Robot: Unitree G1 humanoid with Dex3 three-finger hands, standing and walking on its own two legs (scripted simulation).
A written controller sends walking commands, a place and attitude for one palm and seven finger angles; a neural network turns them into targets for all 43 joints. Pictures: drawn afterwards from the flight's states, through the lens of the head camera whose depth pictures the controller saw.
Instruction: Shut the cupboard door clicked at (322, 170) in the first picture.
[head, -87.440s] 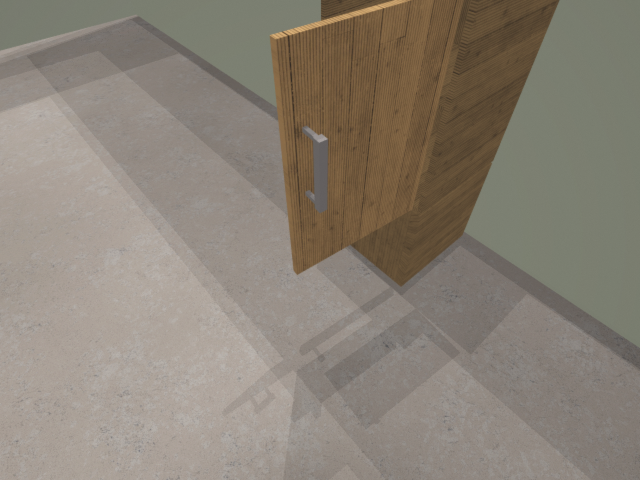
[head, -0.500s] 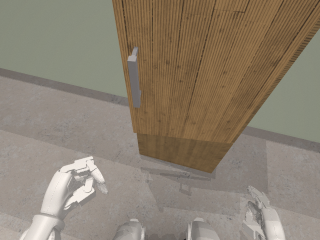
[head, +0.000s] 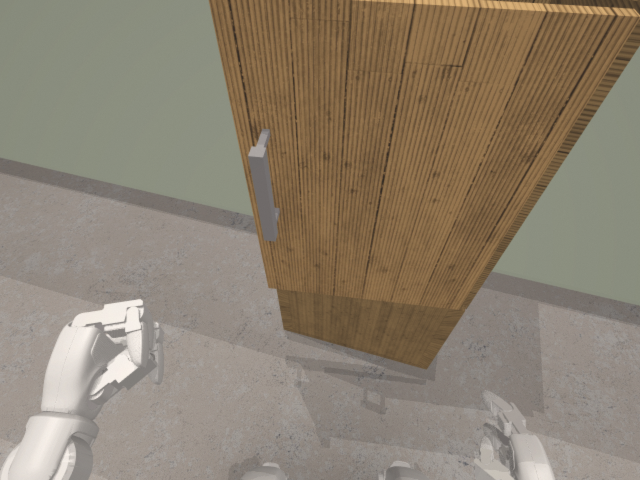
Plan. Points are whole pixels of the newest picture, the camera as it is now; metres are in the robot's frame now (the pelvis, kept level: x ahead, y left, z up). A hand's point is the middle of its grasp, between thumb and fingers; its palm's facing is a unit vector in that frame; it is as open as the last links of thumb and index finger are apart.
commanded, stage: raise the hand and make a fist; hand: left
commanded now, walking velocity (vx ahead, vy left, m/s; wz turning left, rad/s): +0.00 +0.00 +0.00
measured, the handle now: (267, 189) +0.49 +0.11 +0.06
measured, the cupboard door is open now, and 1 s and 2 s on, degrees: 9 9 9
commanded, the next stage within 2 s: bring the fist close to the handle in 0.32 s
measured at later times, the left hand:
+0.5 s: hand (166, 390) +0.20 +0.18 +0.06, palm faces -0.09 -1.00 -0.03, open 3.1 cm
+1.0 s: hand (232, 295) +0.31 +0.13 +0.08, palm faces -0.12 -0.99 -0.03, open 3.1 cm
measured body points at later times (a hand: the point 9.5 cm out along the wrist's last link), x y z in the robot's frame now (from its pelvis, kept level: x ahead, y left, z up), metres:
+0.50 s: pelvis -0.02 +0.00 +0.00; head +0.03 +0.00 +0.45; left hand +0.20 +0.23 +0.06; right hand +0.16 -0.23 -0.07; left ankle -0.02 +0.12 -0.67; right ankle +0.02 -0.12 -0.67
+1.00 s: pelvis -0.01 +0.01 +0.00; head +0.04 +0.00 +0.45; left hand +0.31 +0.18 +0.08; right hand +0.13 -0.23 -0.09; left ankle -0.02 +0.12 -0.67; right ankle +0.02 -0.12 -0.67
